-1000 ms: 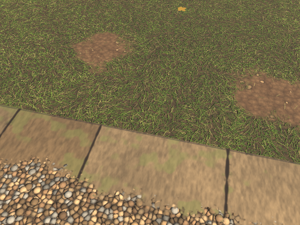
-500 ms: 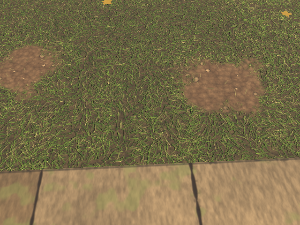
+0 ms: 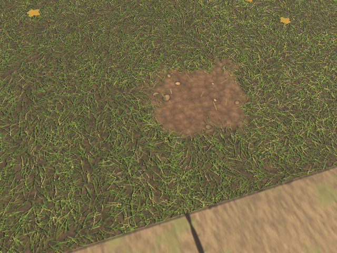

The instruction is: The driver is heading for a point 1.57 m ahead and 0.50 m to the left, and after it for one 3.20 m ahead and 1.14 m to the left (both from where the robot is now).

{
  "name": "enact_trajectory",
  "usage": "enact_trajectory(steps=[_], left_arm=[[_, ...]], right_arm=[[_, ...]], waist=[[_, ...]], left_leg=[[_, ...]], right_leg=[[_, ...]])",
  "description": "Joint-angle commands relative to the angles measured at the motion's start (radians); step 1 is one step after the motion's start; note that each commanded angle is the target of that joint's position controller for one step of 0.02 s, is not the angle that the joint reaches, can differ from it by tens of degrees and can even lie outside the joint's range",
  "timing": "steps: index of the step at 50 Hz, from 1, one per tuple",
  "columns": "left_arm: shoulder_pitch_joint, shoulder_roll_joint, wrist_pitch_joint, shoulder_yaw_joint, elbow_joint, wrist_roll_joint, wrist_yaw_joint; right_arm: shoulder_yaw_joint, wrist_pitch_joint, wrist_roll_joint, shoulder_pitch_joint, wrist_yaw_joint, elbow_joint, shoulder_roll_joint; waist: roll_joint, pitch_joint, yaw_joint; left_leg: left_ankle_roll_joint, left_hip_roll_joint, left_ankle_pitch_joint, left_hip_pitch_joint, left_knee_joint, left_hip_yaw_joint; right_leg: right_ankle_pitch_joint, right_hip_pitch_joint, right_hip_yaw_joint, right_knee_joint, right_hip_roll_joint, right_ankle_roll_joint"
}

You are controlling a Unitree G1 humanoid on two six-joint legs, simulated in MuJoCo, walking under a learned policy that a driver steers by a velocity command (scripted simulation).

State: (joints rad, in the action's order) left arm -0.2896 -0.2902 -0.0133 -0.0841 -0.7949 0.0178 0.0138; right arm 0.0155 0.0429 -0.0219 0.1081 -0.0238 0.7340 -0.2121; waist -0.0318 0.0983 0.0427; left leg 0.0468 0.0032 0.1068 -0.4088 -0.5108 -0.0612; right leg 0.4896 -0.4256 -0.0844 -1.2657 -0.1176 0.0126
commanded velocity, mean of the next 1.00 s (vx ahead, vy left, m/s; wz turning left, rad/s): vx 0.03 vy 0.00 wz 0.39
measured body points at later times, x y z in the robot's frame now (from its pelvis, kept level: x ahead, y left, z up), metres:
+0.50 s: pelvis +0.00 -0.01 +0.01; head +0.03 -0.02 +0.46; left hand +0.06 +0.27 -0.09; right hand +0.15 -0.26 -0.11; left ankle -0.03 +0.10 -0.67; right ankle +0.01 -0.11 -0.73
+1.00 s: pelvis -0.03 +0.02 +0.01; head -0.01 +0.05 +0.46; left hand -0.04 +0.32 -0.10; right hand +0.21 -0.17 -0.08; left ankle -0.05 +0.09 -0.73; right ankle +0.06 -0.10 -0.68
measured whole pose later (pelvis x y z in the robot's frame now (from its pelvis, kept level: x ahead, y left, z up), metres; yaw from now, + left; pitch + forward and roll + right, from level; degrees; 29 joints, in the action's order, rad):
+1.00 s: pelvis -0.03 +0.02 +0.01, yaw +30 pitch +1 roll -1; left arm -0.18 -0.29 -0.06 -0.05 -0.70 0.02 0.02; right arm 0.06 -0.05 -0.02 0.27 0.00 0.65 -0.29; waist -0.01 0.05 -0.01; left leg 0.08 0.12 0.20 -0.25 -0.45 0.14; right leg 0.37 -0.48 -0.04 -0.90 -0.01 -0.04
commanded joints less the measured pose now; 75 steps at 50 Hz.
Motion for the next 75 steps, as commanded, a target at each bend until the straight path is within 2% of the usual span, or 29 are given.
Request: enact_trajectory(steps=[1,4,7,10,12,13,14,15,17,20,25,30,32,33,34,35,37,40,51,56,57,58,59,61,65,69,73,74,75], left_arm=[[-0.162,0.001,-0.032,0.005,0.019,0.005,-0.019],[-0.139,0.015,-0.048,0.027,0.01,0.014,-0.013],[-0.019,-0.009,-0.056,0.037,0.042,0.011,-0.002],[-0.022,-0.022,-0.042,0.039,0.049,-0.002,0.007],[-0.071,-0.025,-0.017,0.04,0.043,0.002,0.017],[-0.093,-0.081,-0.003,0.031,0.054,0.015,0.028],[-0.067,-0.166,0.001,0.009,0.069,0.018,0.035],[0.011,-0.151,0.002,0.007,0.081,0.026,0.036],[0.129,-0.048,0.018,0.037,0.112,0.019,0.039],[0.13,-0.03,0.026,0.041,0.134,0.008,0.04],[0.013,-0.086,0.015,0.015,0.116,0.008,0.032],[0.032,-0.14,0.008,-0.01,0.124,0.007,0.012],[0.013,-0.126,0.004,-0.012,0.115,0.001,0.012],[-0.018,-0.04,-0.005,0.01,0.156,0.016,0.007],[0.108,-0.037,-0.024,0.021,0.211,0.011,0.02],[0.133,-0.068,-0.032,0.015,0.205,0.01,0.021],[0.117,-0.079,-0.023,0.009,0.173,-0.006,0.01],[0.066,-0.093,-0.026,0.003,0.145,0.013,-0.002],[0.148,-0.062,-0.03,0.029,0.173,-0.001,0.006],[0.048,-0.041,-0.013,0.042,0.153,-0.01,0.019],[0.048,-0.062,-0.002,0.042,0.155,0.002,0.027],[0.063,-0.116,0.009,0.044,0.178,0.018,0.031],[0.102,-0.157,0.009,0.035,0.177,0.014,0.022],[0.142,-0.075,0.02,0.056,0.175,0.003,0.009],[0.151,-0.037,0.022,0.071,0.155,0.003,0.01],[0.005,-0.143,-0.014,0.019,0.115,0.003,-0.009],[0.091,-0.112,-0.025,0.001,0.134,-0.017,-0.013],[0.15,-0.058,-0.013,0.011,0.171,-0.02,-0.014],[0.225,-0.002,0.002,0.025,0.229,-0.027,-0.021]], right_arm=[[0.013,0.018,-0.01,0.084,0.003,-0.019,-0.085],[0.007,0.022,-0.014,0.05,0.019,-0.008,-0.089],[0.039,-0.015,-0.011,0.102,0.031,-0.008,-0.164],[0.063,-0.06,0.0,0.121,0.037,-0.024,-0.196],[0.068,-0.078,0.014,0.126,0.03,-0.031,-0.181],[0.062,-0.076,0.021,0.135,0.028,-0.046,-0.139],[0.051,-0.07,0.037,0.084,0.028,-0.093,-0.075],[0.067,-0.07,0.002,0.083,0.019,-0.085,-0.129],[0.086,-0.081,-0.002,0.195,0.024,-0.031,-0.147],[0.089,-0.099,-0.006,0.233,0.03,-0.019,-0.14],[0.062,-0.121,0.006,0.098,0.062,-0.105,-0.099],[0.062,-0.111,0.021,0.113,0.058,-0.144,-0.112],[0.067,-0.082,0.0,0.169,0.043,-0.131,-0.142],[0.089,-0.064,-0.006,0.192,0.035,-0.153,-0.265],[0.117,-0.063,0.012,0.28,0.038,-0.137,-0.347],[0.104,-0.066,0.018,0.293,0.038,-0.126,-0.292],[0.081,-0.079,0.013,0.151,0.026,-0.146,-0.224],[0.075,-0.076,0.018,0.118,0.022,-0.155,-0.21],[0.084,-0.082,-0.005,0.167,0.03,-0.15,-0.232],[0.069,-0.088,0.009,0.11,0.023,-0.146,-0.207],[0.058,-0.083,0.012,0.13,0.02,-0.145,-0.174],[0.039,-0.078,0.008,0.197,0.019,-0.147,-0.099],[0.057,-0.086,0.007,0.169,0.01,-0.148,-0.164],[0.067,-0.094,0.005,0.17,0.014,-0.109,-0.186],[0.039,-0.101,0.005,0.188,0.028,-0.058,-0.115],[0.037,-0.09,-0.005,0.097,0.022,-0.079,-0.143],[0.03,-0.044,-0.009,0.248,0.007,-0.029,-0.117],[0.043,-0.031,-0.019,0.348,-0.005,-0.01,-0.183],[0.073,-0.025,-0.018,0.39,-0.009,0.0,-0.296]], waist=[[0.145,-0.204,0.014],[0.18,-0.198,0.04],[0.225,-0.156,-0.022],[0.197,-0.121,-0.017],[0.167,-0.104,0.01],[0.058,-0.109,0.012],[-0.189,-0.083,0.011],[-0.154,-0.028,0.0],[-0.047,-0.065,-0.102],[-0.079,-0.122,-0.099],[-0.128,-0.131,-0.011],[-0.145,-0.149,-0.025],[-0.013,-0.172,-0.066],[0.262,-0.183,-0.038],[0.341,-0.147,-0.123],[0.19,-0.123,-0.117],[0.128,-0.078,-0.048],[0.134,-0.147,-0.027],[0.162,-0.142,-0.078],[0.149,-0.141,-0.017],[0.089,-0.145,-0.026],[-0.125,-0.183,-0.067],[-0.185,-0.123,-0.055],[-0.077,-0.098,-0.076],[-0.116,-0.125,-0.084],[-0.16,-0.09,-0.005],[-0.076,-0.066,-0.123],[0.046,-0.081,-0.174],[0.256,-0.046,-0.199]], left_leg=[[0.167,-0.229,-0.536,0.124,0.194,0.208],[0.145,-0.177,-0.331,0.072,0.232,0.177],[0.155,-0.163,0.069,0.062,0.267,0.268],[0.142,-0.182,0.276,0.009,0.301,0.37],[0.068,-0.143,0.348,-0.087,0.284,0.379],[0.006,-0.088,0.394,-0.154,0.183,0.327],[-0.035,0.083,0.392,-0.272,-0.075,0.12],[-0.037,0.074,0.43,-0.224,-0.308,0.103],[-0.038,0.063,0.34,-0.118,-0.553,0.122],[-0.071,0.044,0.3,-0.156,-0.644,0.073],[-0.088,0.008,0.35,-0.115,-0.382,0.037],[-0.039,0.04,0.307,0.08,-0.096,-0.044],[-0.013,0.01,0.063,0.285,0.162,0.062],[0.044,-0.282,-0.258,0.426,0.188,0.436],[0.226,-0.406,-0.591,0.356,0.162,0.573],[0.254,-0.363,-0.565,0.364,0.158,0.502],[0.189,-0.231,-0.42,0.301,0.169,0.371],[0.166,-0.166,-0.458,0.306,0.158,0.323],[0.183,-0.148,-0.158,0.227,0.145,0.466],[0.104,-0.108,-0.137,0.125,0.093,0.509],[0.05,-0.069,0.01,0.07,0.057,0.488],[-0.002,0.039,0.301,0.013,-0.127,0.354],[-0.022,0.147,0.472,-0.005,-0.225,0.214],[-0.044,0.097,0.403,0.049,-0.378,0.22],[-0.081,0.06,0.337,0.108,-0.269,0.137],[-0.06,0.084,0.408,0.048,-0.106,0.039],[0.038,0.047,0.214,0.418,0.193,0.065],[0.074,-0.113,0.374,0.607,0.266,0.222],[0.152,-0.338,0.67,0.615,0.392,0.552]], right_leg=[[-0.069,0.049,-0.03,0.048,0.02,-0.018],[-0.065,0.128,0.042,0.318,0.053,-0.016],[-0.04,0.139,0.086,0.482,0.047,-0.007],[-0.089,0.208,0.106,0.639,0.036,0.023],[-0.177,0.345,0.078,0.841,0.052,0.069],[-0.078,0.399,-0.075,0.97,0.203,0.101],[0.044,0.348,-0.345,1.099,0.425,0.185],[-0.155,0.184,-0.35,1.099,0.513,0.251],[-0.478,0.136,-0.142,1.033,0.391,0.218],[-0.747,0.265,0.012,0.954,0.33,0.198],[-0.729,0.388,0.035,0.892,0.378,0.205],[-0.743,0.331,0.075,0.785,0.393,0.163],[-0.509,0.183,0.165,0.592,0.333,0.056],[0.014,-0.077,0.242,0.335,0.229,-0.025],[0.186,-0.209,0.136,0.208,0.111,-0.038],[0.132,-0.228,0.071,0.112,0.146,-0.043],[-0.032,-0.213,0.041,0.125,0.163,-0.042],[-0.123,-0.157,0.059,0.111,0.134,-0.054],[-0.1,-0.03,0.058,0.449,0.091,-0.033],[-0.232,0.252,0.073,0.827,0.08,0.014],[-0.284,0.333,-0.007,0.927,0.158,0.029],[-0.354,0.402,-0.264,1.017,0.398,0.077],[-0.512,0.23,-0.373,1.016,0.487,0.203],[-0.503,0.172,-0.261,1.006,0.409,0.225],[-0.594,0.227,-0.102,0.959,0.272,0.156],[-0.007,0.302,-0.273,1.014,0.266,0.2],[0.121,-0.007,-0.271,0.96,0.186,0.141],[0.138,-0.217,-0.18,0.792,0.115,0.081],[0.052,-0.412,0.031,0.534,-0.016,0.052]])
Next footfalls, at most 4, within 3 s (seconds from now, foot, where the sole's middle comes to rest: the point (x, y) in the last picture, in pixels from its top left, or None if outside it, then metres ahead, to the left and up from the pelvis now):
0.26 right None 0.05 -0.10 -0.77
0.64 left None -0.02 0.10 -0.77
1.14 right None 0.07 -0.06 -0.77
1.48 left None -0.08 0.08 -0.77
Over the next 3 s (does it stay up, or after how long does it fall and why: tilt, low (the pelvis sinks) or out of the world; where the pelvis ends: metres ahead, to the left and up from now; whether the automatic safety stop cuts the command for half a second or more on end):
stays up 0.79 0.19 -0.16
